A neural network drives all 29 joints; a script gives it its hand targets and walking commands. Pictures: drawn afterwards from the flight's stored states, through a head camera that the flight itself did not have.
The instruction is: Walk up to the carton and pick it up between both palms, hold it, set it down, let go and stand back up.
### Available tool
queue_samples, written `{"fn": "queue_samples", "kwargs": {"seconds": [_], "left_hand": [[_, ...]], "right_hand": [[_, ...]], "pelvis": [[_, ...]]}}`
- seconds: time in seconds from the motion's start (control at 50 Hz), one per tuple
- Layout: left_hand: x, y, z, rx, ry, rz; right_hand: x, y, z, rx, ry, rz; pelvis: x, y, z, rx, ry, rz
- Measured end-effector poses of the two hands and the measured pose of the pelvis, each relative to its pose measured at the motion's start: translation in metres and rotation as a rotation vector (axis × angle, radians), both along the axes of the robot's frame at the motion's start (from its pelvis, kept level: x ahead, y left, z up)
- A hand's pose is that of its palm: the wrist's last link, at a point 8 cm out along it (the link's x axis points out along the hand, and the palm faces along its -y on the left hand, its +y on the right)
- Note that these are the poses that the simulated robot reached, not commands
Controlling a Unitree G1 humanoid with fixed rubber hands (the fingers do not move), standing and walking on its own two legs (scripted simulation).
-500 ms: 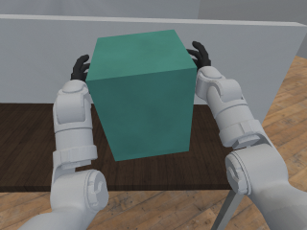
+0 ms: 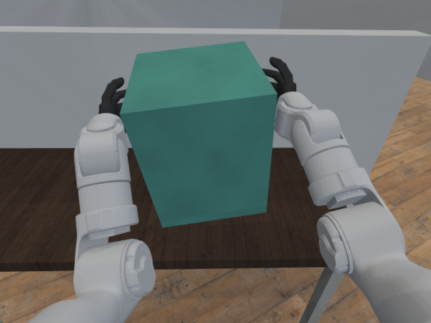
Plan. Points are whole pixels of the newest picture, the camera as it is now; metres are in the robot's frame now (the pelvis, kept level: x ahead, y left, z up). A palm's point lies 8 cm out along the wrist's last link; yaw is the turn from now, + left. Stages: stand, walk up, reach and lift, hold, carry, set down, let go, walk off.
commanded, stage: hold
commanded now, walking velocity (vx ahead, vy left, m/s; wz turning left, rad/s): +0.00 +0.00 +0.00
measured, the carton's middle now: (203, 135) +0.38 +0.01 +0.23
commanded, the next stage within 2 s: none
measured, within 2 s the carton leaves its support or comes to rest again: neither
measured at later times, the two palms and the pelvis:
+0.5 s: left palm (112, 119) +0.36 +0.16 +0.27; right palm (285, 100) +0.37 -0.13 +0.30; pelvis +0.00 +0.00 +0.00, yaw +0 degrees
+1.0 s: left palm (112, 121) +0.36 +0.17 +0.27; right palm (282, 99) +0.37 -0.13 +0.30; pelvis +0.00 +0.01 +0.00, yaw +1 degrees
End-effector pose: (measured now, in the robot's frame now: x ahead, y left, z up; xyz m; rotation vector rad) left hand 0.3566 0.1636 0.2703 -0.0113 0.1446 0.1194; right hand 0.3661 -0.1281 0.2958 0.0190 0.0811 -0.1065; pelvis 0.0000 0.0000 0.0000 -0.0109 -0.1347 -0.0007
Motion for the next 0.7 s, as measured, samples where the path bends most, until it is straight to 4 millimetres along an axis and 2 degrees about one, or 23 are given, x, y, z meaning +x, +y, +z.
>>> {"fn": "queue_samples", "kwargs": {"seconds": [0.48,0.7], "left_hand": [[0.0045,-0.0009,0.0046,0.022,0.006,-0.022],[0.0092,0.0045,0.0041,0.032,0.003,-0.015]], "right_hand": [[-0.0006,-0.0016,0.0020,0.001,0.010,-0.018],[0.0073,0.0043,0.0057,0.001,0.008,-0.007]], "pelvis": [[-0.0024,0.0023,0.0003,0.000,0.010,0.001],[0.0006,0.0034,0.0008,-0.002,0.028,0.016]]}}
